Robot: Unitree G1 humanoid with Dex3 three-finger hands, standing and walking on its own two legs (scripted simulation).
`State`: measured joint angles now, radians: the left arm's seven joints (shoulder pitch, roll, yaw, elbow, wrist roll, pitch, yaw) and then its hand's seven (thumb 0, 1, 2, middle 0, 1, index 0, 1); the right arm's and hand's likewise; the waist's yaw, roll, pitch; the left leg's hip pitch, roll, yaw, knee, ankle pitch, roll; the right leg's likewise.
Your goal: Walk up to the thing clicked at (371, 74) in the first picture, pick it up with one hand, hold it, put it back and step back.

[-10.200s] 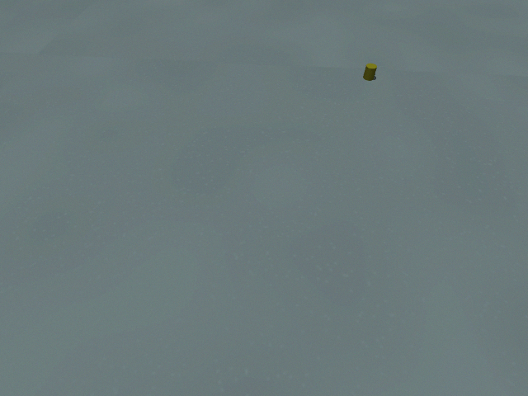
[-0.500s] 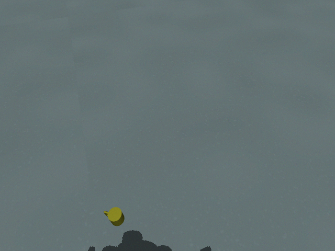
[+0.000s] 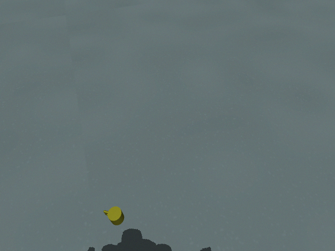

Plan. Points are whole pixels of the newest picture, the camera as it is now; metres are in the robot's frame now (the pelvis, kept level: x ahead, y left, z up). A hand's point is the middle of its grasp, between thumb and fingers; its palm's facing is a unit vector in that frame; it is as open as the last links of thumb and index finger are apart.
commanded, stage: stand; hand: left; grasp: from above
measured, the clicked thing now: (113, 215) +0.41 +0.31 -0.74
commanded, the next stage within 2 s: rise first in 0.42 s
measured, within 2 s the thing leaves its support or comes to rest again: neither
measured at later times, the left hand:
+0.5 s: hand out of the picture +0.08 +0.25 -0.15, palm faces -0.02 -0.94 -0.35, open 7.4 cm
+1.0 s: hand out of the picture +0.14 +0.27 -0.20, palm faces -0.11 -0.90 -0.41, open 13.0 cm
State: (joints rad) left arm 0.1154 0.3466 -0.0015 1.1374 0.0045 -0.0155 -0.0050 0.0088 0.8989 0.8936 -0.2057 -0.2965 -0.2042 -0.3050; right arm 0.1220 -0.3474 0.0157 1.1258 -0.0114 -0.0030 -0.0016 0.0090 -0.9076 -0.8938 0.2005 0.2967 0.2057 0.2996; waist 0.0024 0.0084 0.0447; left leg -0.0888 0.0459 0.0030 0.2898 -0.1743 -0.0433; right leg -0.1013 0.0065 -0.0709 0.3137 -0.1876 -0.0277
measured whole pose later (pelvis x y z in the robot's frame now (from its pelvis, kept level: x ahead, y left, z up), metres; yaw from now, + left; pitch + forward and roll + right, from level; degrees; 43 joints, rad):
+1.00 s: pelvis -0.01 +0.02 -0.05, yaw -1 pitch +12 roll +0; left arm 0.06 0.31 0.14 0.85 0.19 0.11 0.01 0.00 -0.30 0.96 -0.09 -1.02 -0.10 -1.01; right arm 0.24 -0.25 -0.04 0.67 0.02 -0.05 -0.02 0.01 -0.93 -0.90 0.20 0.30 0.21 0.30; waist -0.03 0.00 -0.05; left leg -0.63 0.03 0.01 0.83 -0.41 -0.02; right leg -0.63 -0.02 -0.05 0.83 -0.40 -0.01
